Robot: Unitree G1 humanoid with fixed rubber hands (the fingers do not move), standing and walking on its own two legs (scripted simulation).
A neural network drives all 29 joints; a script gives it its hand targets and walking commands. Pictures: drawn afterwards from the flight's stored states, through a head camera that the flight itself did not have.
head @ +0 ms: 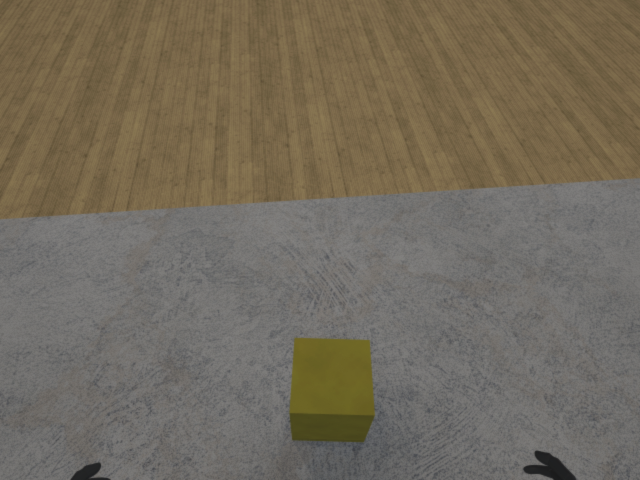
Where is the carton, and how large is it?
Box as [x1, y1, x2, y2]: [289, 338, 374, 441]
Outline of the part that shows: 294,338 289,411 292,439 363,441 374,416 369,340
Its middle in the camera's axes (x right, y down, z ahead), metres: +0.03 +0.45 +1.12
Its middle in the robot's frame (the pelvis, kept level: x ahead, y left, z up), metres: +0.45 -0.04 -0.66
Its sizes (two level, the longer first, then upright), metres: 0.210 0.200 0.250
